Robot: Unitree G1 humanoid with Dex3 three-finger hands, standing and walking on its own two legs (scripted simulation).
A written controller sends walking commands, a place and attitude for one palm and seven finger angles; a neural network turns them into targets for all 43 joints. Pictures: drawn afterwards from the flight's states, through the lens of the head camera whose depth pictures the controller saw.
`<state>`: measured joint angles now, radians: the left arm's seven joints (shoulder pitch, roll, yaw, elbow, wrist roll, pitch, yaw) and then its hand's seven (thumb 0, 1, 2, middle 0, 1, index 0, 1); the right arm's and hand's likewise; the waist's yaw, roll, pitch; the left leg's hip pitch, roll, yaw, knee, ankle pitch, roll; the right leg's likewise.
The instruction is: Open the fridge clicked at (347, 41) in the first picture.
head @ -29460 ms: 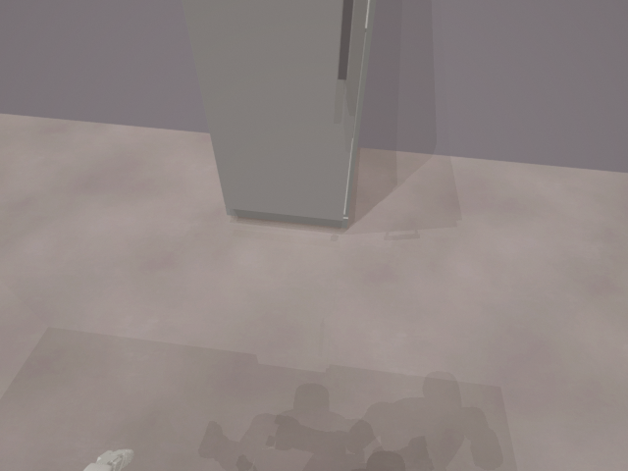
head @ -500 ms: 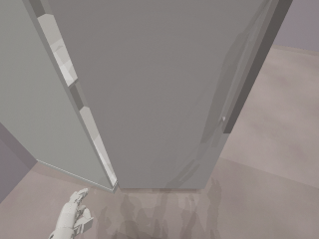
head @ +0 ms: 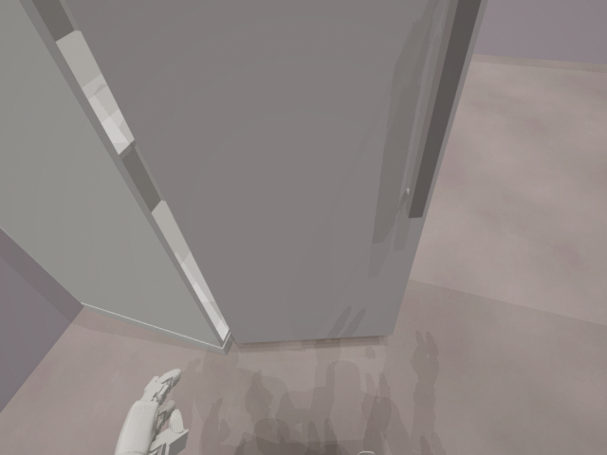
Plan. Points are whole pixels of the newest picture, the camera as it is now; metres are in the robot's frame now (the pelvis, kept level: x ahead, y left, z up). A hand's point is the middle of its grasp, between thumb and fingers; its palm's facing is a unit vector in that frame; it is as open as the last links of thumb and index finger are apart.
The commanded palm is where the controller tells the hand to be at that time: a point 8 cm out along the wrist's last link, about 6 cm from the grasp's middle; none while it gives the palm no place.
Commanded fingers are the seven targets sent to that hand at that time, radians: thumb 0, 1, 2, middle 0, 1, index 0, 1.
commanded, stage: step back with the hand held close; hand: right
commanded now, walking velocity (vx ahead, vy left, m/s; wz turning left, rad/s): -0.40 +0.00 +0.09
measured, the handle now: (433, 108) +0.55 -0.17 +0.17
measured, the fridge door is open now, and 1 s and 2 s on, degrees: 70 70 70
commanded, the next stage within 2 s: stop stepping back and stand still in 0.54 s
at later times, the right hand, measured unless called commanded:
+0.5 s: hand out of the picture +0.12 -0.29 +0.18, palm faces +0.43 +0.80 -0.41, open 7.4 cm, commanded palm +0.06 -0.31 +0.19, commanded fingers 0.00 -0.90 -0.90 0.20 0.30 0.20 0.30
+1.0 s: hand out of the picture +0.04 -0.26 +0.18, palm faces +0.34 +0.83 -0.44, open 7.4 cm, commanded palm -0.02 -0.30 +0.19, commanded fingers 0.00 -0.90 -0.90 0.20 0.30 0.20 0.30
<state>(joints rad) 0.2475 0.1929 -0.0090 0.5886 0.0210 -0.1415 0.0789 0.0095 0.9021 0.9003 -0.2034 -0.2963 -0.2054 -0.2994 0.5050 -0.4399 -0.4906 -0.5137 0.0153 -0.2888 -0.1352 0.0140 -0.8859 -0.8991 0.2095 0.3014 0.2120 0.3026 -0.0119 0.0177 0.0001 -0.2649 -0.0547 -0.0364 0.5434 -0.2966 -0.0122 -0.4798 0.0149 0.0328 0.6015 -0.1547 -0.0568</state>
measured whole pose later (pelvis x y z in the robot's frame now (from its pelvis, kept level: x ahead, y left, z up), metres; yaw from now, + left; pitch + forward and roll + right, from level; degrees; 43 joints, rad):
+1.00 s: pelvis -0.18 -0.01 +0.01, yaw +4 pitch +0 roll +1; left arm 0.31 0.22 0.00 0.62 0.02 -0.15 0.08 0.01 0.90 0.90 -0.20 -0.30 -0.20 -0.30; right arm 0.56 -0.43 -0.43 -0.47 0.04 -0.20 -0.13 0.02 -0.89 -0.90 0.21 0.30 0.21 0.30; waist 0.03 0.03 -0.05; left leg -0.14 -0.05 0.02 0.41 -0.33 0.04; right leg -0.38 0.04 0.00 0.43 -0.16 -0.02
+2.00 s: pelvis -0.21 -0.02 +0.01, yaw +2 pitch -1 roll +1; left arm 0.21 0.31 0.00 1.01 0.03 0.02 0.02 0.00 0.91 0.90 -0.20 -0.30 -0.20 -0.30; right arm 0.25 -0.20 0.03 1.02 -0.02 0.04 0.02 0.01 -0.90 -0.90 0.20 0.30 0.21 0.30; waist 0.01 0.04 0.07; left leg -0.21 -0.02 0.06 0.51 -0.29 0.02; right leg -0.35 0.03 0.06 0.53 -0.17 -0.02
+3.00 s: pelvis -0.17 -0.02 +0.02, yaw +3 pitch -1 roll +0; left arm 0.11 0.33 0.00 1.13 0.02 0.00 0.02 0.00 0.91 0.90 -0.20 -0.30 -0.20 -0.30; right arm 0.12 -0.31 -0.01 1.13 -0.01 -0.01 0.00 0.00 -0.90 -0.90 0.20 0.30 0.20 0.30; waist 0.00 0.00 0.05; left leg -0.05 -0.02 0.02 0.31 -0.24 0.02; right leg -0.18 0.02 0.03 0.35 -0.14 -0.01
